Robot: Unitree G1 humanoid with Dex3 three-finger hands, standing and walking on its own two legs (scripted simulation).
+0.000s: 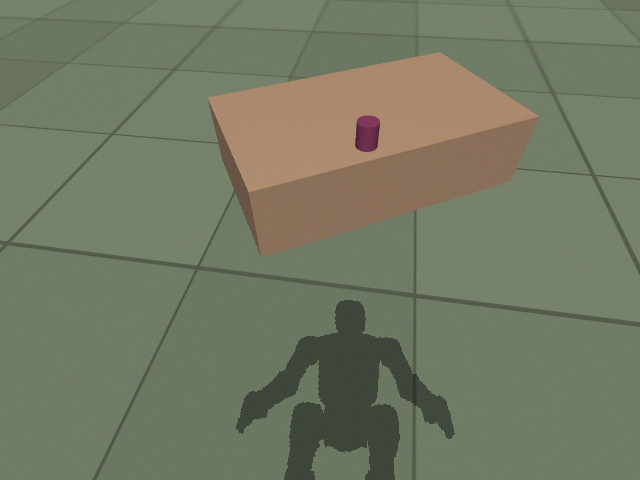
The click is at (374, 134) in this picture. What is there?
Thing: squat round
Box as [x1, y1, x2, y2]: [355, 115, 379, 151]
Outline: 374,116 366,115 361,116 357,119 355,145 358,149 362,151 370,151 376,148 379,120
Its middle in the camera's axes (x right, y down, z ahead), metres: +0.19 -0.43 +1.53
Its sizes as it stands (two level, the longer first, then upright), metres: 0.089 0.089 0.109
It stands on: a support 0.36 m high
